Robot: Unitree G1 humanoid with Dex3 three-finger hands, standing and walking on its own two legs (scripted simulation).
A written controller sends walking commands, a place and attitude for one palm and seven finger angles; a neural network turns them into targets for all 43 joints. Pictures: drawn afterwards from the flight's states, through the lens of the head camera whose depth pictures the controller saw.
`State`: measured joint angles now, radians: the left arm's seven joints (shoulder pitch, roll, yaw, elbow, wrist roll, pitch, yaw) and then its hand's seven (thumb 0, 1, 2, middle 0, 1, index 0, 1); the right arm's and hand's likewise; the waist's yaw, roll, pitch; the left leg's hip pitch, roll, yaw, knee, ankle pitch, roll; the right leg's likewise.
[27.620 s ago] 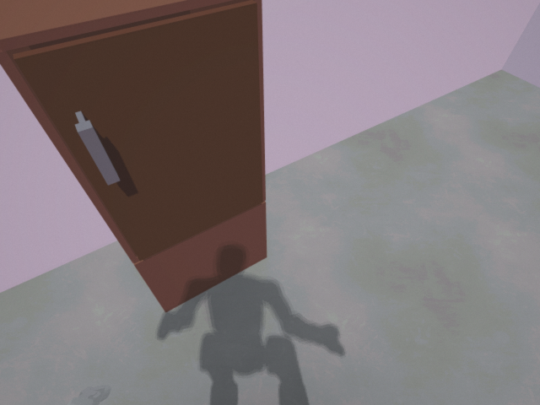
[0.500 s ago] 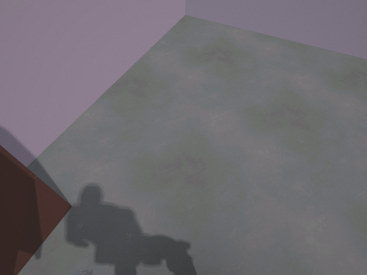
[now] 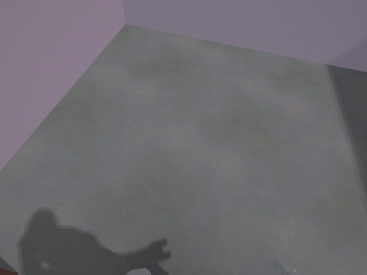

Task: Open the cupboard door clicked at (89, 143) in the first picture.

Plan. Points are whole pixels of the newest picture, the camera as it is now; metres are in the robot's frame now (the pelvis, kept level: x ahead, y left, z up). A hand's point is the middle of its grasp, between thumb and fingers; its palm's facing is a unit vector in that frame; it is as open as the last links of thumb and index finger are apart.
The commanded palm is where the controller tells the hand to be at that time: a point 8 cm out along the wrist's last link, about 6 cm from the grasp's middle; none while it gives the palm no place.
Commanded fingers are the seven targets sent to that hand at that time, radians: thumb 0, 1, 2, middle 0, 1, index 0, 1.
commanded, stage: walk to a spot facing it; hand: left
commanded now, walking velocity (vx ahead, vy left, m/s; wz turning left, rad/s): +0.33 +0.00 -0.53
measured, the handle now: out of the picture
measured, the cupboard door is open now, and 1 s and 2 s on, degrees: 39 39 39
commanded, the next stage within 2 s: turn to face it in 0.80 s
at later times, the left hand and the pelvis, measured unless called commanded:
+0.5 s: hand (172, 171) +0.42 +0.06 -0.15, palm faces -0.31 -0.93 -0.21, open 7.4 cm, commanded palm none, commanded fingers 0.00 0.90 0.90 -0.20 -0.30 -0.20 -0.30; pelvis +0.22 -0.07 -0.01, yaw -15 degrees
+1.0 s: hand (178, 176) +0.42 +0.04 -0.17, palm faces -0.21 -0.97 -0.14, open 7.3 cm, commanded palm none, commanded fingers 0.00 0.90 0.90 -0.20 -0.30 -0.20 -0.30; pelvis +0.47 -0.13 -0.01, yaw -17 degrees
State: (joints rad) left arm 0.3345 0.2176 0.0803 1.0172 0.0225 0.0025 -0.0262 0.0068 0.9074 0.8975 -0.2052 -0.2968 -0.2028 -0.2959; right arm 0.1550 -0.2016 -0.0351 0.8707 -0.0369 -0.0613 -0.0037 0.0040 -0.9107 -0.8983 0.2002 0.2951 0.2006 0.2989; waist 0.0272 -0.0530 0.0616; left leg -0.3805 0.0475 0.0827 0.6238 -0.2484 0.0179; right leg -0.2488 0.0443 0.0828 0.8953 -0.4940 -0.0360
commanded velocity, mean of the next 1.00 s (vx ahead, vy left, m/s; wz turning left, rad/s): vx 0.29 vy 0.00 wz -0.13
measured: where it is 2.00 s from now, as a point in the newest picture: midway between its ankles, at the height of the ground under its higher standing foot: (222, 198)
